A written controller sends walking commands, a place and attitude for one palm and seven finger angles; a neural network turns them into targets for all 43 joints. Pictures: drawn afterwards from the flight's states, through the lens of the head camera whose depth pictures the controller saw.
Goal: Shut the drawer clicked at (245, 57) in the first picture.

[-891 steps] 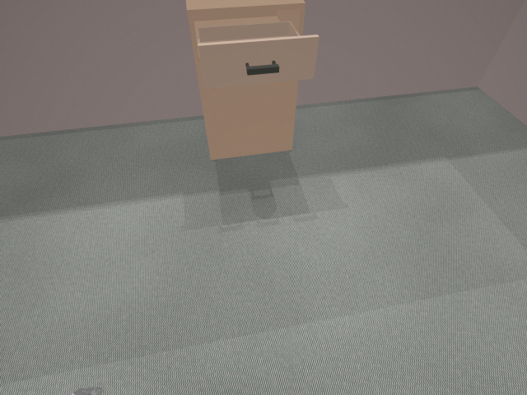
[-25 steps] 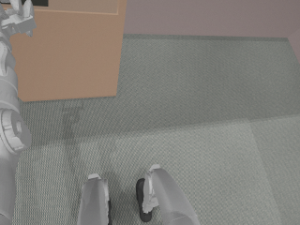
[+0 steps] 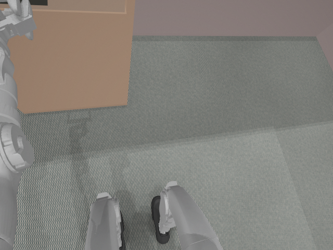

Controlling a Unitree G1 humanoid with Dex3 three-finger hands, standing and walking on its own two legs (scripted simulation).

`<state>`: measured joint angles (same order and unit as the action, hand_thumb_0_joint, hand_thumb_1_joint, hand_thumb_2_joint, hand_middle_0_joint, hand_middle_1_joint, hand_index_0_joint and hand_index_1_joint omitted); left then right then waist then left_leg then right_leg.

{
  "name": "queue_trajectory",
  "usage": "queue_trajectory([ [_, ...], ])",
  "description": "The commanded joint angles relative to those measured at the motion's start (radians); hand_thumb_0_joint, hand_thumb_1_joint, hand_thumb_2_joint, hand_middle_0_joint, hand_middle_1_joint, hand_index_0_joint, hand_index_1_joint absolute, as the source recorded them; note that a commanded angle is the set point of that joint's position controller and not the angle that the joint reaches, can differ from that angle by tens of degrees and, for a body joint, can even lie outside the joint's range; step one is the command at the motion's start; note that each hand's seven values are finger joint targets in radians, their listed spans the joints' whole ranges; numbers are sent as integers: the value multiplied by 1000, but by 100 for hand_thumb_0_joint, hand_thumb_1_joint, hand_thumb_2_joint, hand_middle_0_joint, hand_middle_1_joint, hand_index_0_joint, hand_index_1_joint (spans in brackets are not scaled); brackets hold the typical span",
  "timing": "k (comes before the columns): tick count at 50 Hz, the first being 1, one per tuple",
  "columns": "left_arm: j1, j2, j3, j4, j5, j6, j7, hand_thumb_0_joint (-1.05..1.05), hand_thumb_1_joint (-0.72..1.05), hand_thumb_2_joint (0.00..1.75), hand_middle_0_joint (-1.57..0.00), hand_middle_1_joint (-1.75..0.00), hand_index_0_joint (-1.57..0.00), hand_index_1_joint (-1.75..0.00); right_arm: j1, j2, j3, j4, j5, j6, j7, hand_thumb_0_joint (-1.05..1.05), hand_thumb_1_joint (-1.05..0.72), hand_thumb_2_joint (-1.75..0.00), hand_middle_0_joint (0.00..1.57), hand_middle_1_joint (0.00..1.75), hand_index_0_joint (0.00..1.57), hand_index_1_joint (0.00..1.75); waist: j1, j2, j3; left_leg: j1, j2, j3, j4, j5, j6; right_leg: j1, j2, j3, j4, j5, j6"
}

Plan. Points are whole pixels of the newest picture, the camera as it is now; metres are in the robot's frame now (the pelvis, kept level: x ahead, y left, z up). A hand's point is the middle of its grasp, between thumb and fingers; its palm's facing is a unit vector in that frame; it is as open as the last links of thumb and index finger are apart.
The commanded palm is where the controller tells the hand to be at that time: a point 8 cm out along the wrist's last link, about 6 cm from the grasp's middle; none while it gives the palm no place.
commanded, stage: pull the fist back off the drawer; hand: left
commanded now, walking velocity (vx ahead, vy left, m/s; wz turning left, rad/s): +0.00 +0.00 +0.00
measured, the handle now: out of the picture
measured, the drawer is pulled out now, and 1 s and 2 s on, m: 0.00 0.00 0.00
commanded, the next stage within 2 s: draw the hand back to the body in 0.28 s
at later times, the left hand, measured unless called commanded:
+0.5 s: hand (22, 20) +0.56 +0.20 +0.08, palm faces +0.07 -1.00 -0.04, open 3.3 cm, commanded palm +0.51 +0.23 +0.10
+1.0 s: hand out of the picture +0.40 +0.22 +0.18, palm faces +0.16 -0.97 -0.19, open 3.3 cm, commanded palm +0.36 +0.27 +0.21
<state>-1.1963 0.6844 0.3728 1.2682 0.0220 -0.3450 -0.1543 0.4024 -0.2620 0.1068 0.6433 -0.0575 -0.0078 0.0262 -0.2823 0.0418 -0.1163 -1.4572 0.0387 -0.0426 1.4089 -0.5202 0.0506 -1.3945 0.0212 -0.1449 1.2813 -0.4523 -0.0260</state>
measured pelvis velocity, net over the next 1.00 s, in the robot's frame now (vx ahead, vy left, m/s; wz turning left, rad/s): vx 0.08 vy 0.00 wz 0.05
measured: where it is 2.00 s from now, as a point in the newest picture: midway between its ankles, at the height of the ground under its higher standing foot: (140, 234)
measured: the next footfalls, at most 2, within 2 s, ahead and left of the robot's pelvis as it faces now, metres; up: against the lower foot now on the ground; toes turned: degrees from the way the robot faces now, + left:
none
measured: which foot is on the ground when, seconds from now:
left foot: down 0.00-1.00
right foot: down 0.00-1.00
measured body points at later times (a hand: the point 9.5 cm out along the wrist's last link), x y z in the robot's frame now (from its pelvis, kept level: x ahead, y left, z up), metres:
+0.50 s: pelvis +0.05 +0.00 +0.04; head +0.22 +0.03 +0.45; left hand +0.55 +0.26 +0.09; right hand +0.07 -0.26 -0.07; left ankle +0.05 +0.09 -0.59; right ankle +0.07 -0.11 -0.59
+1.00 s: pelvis +0.08 +0.00 +0.12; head +0.12 +0.00 +0.57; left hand +0.38 +0.27 +0.19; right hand +0.25 -0.24 +0.03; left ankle +0.05 +0.09 -0.59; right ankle +0.07 -0.11 -0.59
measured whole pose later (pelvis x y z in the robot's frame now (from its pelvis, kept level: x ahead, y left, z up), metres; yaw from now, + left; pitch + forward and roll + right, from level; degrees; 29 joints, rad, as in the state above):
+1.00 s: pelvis +0.08 +0.00 +0.12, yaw +3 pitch +10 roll -2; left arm -0.05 0.32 0.16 0.25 -0.13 -0.15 -0.03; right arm 0.24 -0.25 0.02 0.50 0.06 0.06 -0.05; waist -0.03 0.04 -0.11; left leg -0.55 0.00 0.03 0.82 -0.45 0.04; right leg -0.54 0.01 -0.06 0.76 -0.40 -0.01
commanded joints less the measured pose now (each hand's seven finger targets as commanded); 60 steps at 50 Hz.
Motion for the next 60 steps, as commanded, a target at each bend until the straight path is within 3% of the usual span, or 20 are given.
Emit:
queue_trajectory([
  [1,-483,186,54,-256,-36,-71,15,0,90,90,-140,-160,-140,-160,203,-230,-87,-28,2,14,-9,0,-90,-90,20,30,20,30,-22,252,-561,555,10,-119,-224,144,-13,213,28,83,-166,39,-5],
  [3,-446,180,54,-271,-35,-75,17,0,90,90,-140,-160,-140,-160,199,-221,-87,-37,4,21,-7,0,-90,-90,20,30,20,30,-9,235,-558,536,6,-101,-223,166,-9,257,27,89,-175,47,-4],
  [6,-339,192,96,-340,-50,-100,13,0,90,90,-140,-160,-140,-160,188,-215,-96,-56,6,34,-1,0,-90,-90,20,30,20,30,36,250,-630,601,8,-87,-224,278,-16,317,29,92,-172,112,-6],
  [10,-199,142,89,-357,-66,-120,2,0,90,90,-140,-160,-140,-160,168,-206,-107,-66,16,56,7,0,-90,-90,20,30,20,30,61,208,-598,622,9,-74,-235,353,-20,357,30,92,-179,169,-4],
  [12,-216,107,64,-356,-71,-122,2,0,90,90,-140,-160,-140,-160,164,-202,-111,-61,20,64,8,0,-90,-90,20,30,20,30,39,172,-552,597,8,-63,-234,329,-15,358,31,95,-191,167,3],
  [13,-210,128,83,-356,-73,-125,4,0,90,90,-140,-160,-140,-160,165,-203,-112,-61,20,67,4,0,-90,-90,20,30,20,30,44,150,-546,582,7,-61,-235,330,-12,383,30,98,-193,175,3],
  [19,-136,23,33,-395,-94,-166,-9,0,90,90,-140,-160,-140,-160,159,-193,-130,-58,17,86,9,0,-90,-90,20,30,20,30,62,197,-602,722,6,-68,-230,523,-29,368,25,90,-176,294,-3],
  [23,154,12,52,-626,-143,-129,-27,0,90,90,-140,-160,-140,-160,132,-182,-147,-127,49,109,18,0,-90,-90,20,30,20,30,157,193,-739,878,4,-50,-307,712,-41,572,31,93,-236,429,0],
  [28,357,-78,-3,-869,-210,-55,-7,0,90,90,-140,-160,-140,-160,77,-159,-151,-168,87,97,2,0,-90,-90,20,30,20,30,169,87,-609,881,-2,-16,-410,676,-25,728,34,95,-340,495,13],
  [33,514,-142,-39,-953,-227,-70,23,0,90,90,-140,-160,-140,-160,38,-146,-152,-158,91,57,-18,0,-90,-90,20,30,20,30,174,62,-474,920,-6,4,-481,635,-30,782,30,94,-399,481,15],
  [35,573,-195,-93,-949,-226,-64,8,0,90,90,-140,-160,-140,-160,16,-142,-148,-161,96,48,-20,0,-90,-90,20,30,20,30,174,93,-395,952,-5,2,-509,636,-35,763,28,87,-422,453,12],
  [36,584,-200,-101,-950,-231,-58,0,0,90,90,-140,-160,-140,-160,5,-145,-150,-162,98,46,-23,0,-90,-90,20,30,20,30,170,71,-367,962,-3,-1,-521,624,-36,762,28,84,-435,440,12],
  [39,690,-204,-106,-1032,-257,-35,-34,0,90,90,-140,-160,-140,-160,-34,-142,-150,-195,106,33,-27,0,-90,-90,20,30,20,30,200,114,-378,1011,-10,6,-553,644,-34,834,22,88,-462,462,5],
  [44,829,-188,-76,-1131,-297,12,-52,0,90,90,-140,-160,-140,-160,-108,-137,-138,-239,116,3,-44,0,-90,-90,20,30,20,30,225,21,-285,987,-17,5,-620,545,-28,924,16,81,-508,441,5],
  [45,851,-123,-121,-1183,-160,73,55,0,90,90,-140,-160,-140,-160,-188,-117,-145,-268,116,32,-62,0,-90,-90,20,30,20,30,277,52,-316,1051,-26,17,-683,521,-30,985,-11,131,-568,391,-11],
  [46,872,-178,-140,-1237,-153,111,115,0,90,90,-140,-160,-140,-160,-191,-103,-140,-289,114,36,-75,0,-90,-90,20,30,20,30,253,40,-273,1064,-25,19,-712,478,-32,999,-13,123,-596,379,-10],
  [47,905,-206,-169,-1261,-138,142,155,0,90,90,-140,-160,-140,-160,-205,-102,-134,-289,115,37,-84,0,-90,-90,20,30,20,30,256,56,-240,1080,-21,19,-739,454,-32,1016,-18,122,-616,365,-11],
  [51,961,-188,-158,-1357,-114,213,242,0,90,90,-140,-160,-140,-160,-250,-97,-115,-283,110,29,-114,0,-90,-90,20,30,20,30,261,-1,-174,1147,-18,20,-818,432,-22,1105,-21,122,-693,378,-7],
  [54,1008,-173,-141,-1422,-109,236,265,0,90,90,-140,-160,-140,-160,-280,-95,-106,-271,109,10,-122,0,-90,-90,20,30,20,30,273,-12,-119,1190,-16,18,-874,421,-19,1151,-21,122,-749,367,-8],
  [60,1195,-226,-153,-1557,-107,258,266,0,90,90,-140,-160,-140,-160,-300,-79,-92,-254,96,-36,-113,0,-90,-90,20,30,20,30,295,32,-49,1305,-15,16,-960,530,-25,1240,-22,113,-830,433,-9],
])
